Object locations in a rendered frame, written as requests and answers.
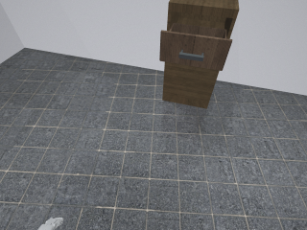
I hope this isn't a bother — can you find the drawer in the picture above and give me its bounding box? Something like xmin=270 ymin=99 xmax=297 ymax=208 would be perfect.
xmin=159 ymin=23 xmax=232 ymax=71

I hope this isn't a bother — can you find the handle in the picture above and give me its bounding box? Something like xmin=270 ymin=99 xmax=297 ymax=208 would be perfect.
xmin=178 ymin=49 xmax=204 ymax=61

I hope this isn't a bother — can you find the cabinet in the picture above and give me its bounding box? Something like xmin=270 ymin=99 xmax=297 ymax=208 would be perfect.
xmin=162 ymin=0 xmax=239 ymax=109

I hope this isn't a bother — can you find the left robot hand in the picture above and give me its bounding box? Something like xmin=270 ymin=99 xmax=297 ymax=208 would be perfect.
xmin=37 ymin=218 xmax=63 ymax=230

